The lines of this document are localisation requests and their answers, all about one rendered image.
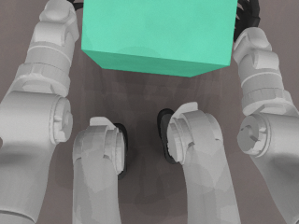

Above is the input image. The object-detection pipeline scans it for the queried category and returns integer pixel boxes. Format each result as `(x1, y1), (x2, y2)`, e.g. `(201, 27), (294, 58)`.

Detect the robot right upper arm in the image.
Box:
(236, 112), (299, 224)

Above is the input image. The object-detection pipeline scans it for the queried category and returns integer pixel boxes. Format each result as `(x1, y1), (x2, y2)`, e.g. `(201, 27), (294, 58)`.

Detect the left robot forearm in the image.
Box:
(0, 0), (79, 138)

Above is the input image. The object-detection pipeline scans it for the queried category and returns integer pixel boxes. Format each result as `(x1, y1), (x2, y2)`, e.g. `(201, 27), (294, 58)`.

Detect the right robot forearm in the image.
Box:
(233, 27), (299, 118)

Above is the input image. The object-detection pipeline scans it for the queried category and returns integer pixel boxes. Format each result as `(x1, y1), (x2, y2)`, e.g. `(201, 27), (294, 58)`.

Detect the left robot hand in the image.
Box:
(66, 0), (84, 11)

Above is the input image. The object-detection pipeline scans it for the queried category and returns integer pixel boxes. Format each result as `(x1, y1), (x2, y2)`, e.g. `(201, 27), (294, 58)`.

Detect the robot left upper arm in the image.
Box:
(0, 91), (73, 224)

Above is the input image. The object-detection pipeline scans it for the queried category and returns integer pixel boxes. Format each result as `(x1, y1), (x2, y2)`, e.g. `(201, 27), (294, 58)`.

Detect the right robot hand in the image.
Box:
(233, 0), (261, 42)

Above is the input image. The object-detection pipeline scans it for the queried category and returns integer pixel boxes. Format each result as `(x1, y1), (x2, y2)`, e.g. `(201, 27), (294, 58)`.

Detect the carton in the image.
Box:
(81, 0), (238, 77)

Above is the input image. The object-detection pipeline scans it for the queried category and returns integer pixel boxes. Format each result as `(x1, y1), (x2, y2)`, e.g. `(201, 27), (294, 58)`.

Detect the right robot foot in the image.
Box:
(157, 108), (179, 164)

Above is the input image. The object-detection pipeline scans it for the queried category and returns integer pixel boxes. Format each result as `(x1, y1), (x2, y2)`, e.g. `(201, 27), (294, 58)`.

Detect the right robot shin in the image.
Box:
(166, 102), (223, 159)

